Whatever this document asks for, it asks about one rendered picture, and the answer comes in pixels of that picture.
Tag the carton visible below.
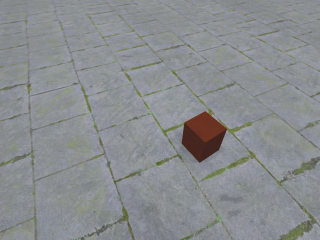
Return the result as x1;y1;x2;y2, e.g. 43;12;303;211
182;111;227;163

